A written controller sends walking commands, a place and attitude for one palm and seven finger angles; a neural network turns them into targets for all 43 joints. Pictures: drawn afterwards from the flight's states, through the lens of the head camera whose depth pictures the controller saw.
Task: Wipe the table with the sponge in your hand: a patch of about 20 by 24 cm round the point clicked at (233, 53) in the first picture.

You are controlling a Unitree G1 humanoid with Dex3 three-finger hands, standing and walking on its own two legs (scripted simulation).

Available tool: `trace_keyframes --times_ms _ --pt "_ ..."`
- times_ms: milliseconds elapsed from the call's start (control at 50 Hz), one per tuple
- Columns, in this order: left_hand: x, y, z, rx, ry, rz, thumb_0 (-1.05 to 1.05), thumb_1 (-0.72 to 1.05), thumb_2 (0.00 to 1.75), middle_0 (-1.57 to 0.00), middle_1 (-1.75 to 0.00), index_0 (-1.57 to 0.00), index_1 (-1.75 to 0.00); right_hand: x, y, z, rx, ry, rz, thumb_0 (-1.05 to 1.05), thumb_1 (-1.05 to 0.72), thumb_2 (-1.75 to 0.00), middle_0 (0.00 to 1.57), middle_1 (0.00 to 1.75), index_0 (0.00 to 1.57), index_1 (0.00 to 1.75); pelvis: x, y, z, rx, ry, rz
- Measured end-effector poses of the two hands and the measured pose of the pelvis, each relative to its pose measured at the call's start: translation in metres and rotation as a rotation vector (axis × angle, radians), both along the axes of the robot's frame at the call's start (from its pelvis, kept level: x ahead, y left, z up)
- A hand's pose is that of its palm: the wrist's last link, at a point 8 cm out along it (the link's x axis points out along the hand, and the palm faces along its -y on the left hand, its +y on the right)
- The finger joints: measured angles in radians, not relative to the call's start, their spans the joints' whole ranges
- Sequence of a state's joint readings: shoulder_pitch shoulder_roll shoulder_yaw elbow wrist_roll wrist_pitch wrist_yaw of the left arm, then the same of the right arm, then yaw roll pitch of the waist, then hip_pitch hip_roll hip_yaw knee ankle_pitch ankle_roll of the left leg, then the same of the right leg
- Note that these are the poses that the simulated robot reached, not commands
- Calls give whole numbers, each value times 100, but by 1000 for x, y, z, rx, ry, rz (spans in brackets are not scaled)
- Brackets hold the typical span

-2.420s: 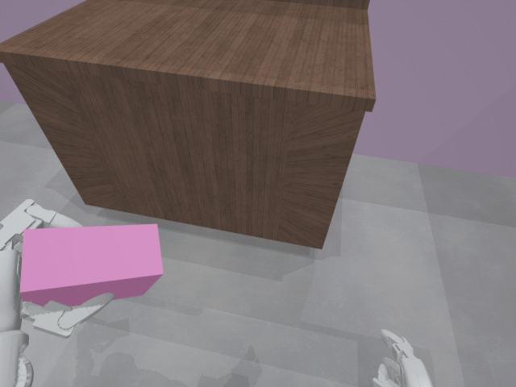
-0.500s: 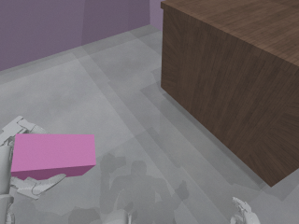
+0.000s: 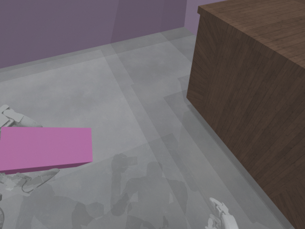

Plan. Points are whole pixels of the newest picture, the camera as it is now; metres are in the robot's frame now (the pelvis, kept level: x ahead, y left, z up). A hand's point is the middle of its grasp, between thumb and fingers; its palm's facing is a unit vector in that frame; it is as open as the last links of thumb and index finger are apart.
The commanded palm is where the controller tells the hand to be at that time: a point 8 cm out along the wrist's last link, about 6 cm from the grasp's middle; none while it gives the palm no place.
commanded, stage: walk to a spot facing it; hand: left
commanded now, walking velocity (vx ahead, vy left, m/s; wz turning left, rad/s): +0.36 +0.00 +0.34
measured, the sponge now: (60, 150) +0.22 +0.20 +0.17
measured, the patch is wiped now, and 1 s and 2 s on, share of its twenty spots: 0.00 0.00 0.00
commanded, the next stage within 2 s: turn to face it in 0.94 s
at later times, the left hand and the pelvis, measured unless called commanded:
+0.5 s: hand (40, 103) +0.32 +0.28 +0.19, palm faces +0.52 -0.75 -0.41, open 10.6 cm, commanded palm +0.25 +0.30 +0.19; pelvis +0.13 +0.01 +0.00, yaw +7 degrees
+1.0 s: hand (57, 79) +0.41 +0.28 +0.18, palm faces +0.59 -0.67 -0.45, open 10.6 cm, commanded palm +0.35 +0.31 +0.19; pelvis +0.27 +0.00 +0.00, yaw +17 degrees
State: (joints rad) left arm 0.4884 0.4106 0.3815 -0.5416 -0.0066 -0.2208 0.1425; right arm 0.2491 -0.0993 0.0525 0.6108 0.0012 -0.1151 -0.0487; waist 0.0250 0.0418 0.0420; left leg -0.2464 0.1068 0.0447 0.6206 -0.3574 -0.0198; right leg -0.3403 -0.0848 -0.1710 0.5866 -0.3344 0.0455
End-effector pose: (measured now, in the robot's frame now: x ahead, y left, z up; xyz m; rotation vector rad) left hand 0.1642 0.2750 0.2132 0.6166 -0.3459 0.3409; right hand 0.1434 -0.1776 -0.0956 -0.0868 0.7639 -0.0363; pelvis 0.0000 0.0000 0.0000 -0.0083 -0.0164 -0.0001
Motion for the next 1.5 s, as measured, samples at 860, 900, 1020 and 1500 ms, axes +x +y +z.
trace_keyframes --times_ms 860,900,1020,1500 --pt "180 10 -23 -104 95 261 -1 -52 101 -67 -137 -67 -137 285 -42 1 -152 86 185 2 -90 -90 21 30 21 30 233 -21 8 25 9 243" --pt "187 14 -21 -103 91 261 -1 -52 101 -67 -137 -67 -137 301 -49 13 -196 73 188 2 -90 -90 20 30 21 30 244 -18 11 31 18 261" --pt "205 38 -15 -69 -8 260 -1 -52 101 -67 -137 -67 -137 354 -41 31 -299 -5 196 2 -90 -90 20 30 20 30 278 5 -1 28 28 290" --pt "317 -2 -28 -123 48 268 -1 -52 101 -67 -137 -67 -137 444 -5 -3 -19 -60 268 1 -90 -90 21 30 21 30 356 -33 -8 30 -16 190"
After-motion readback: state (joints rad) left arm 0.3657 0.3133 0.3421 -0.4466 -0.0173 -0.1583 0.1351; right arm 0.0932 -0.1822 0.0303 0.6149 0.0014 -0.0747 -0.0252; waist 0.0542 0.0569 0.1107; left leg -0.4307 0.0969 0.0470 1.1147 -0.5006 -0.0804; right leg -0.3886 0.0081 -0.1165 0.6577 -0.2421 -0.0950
